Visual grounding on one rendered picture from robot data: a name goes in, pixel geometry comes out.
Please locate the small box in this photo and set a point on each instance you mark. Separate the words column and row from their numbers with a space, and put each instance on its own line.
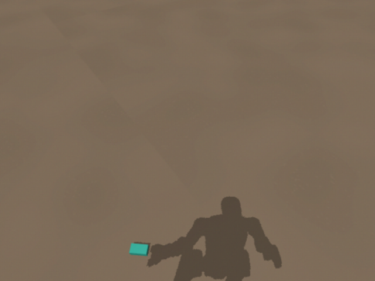
column 139, row 249

